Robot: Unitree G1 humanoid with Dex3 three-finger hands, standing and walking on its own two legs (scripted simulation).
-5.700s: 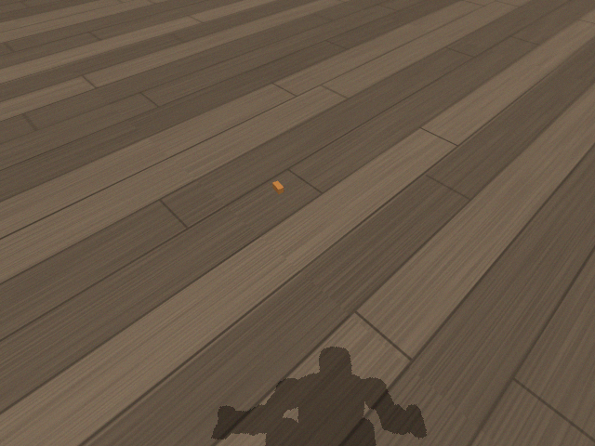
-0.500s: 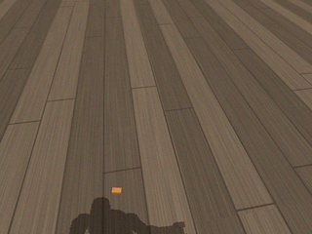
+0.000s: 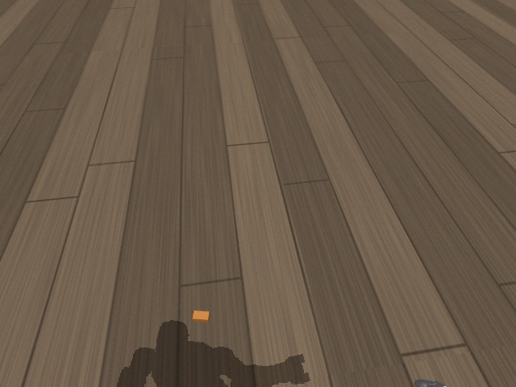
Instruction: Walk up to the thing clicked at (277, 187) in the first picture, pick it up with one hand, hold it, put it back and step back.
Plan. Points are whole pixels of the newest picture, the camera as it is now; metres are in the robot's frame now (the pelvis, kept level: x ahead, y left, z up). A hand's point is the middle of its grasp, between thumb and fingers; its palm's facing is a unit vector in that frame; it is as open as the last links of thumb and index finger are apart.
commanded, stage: walk up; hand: left
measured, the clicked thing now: (201, 316) +0.48 +0.24 -0.77
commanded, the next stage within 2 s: stand in 0.38 s
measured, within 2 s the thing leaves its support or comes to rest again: neither
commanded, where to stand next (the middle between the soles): +0.10 -0.01 m, yaw +0 degrees
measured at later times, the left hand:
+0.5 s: hand out of the picture +0.09 +0.25 -0.16, palm faces -0.01 -0.94 -0.34, open 7.4 cm
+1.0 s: hand out of the picture +0.10 +0.24 -0.15, palm faces +0.00 -0.94 -0.35, open 7.4 cm
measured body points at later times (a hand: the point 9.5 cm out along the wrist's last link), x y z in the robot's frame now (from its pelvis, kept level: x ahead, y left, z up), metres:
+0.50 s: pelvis +0.01 -0.01 +0.00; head +0.02 -0.01 +0.45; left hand +0.09 +0.29 -0.13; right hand +0.09 -0.30 -0.13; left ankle +0.03 +0.10 -0.75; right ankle -0.01 -0.14 -0.75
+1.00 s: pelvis +0.03 -0.02 +0.00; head +0.04 -0.02 +0.45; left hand +0.10 +0.28 -0.13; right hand +0.12 -0.32 -0.13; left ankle +0.03 +0.10 -0.75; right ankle -0.01 -0.14 -0.75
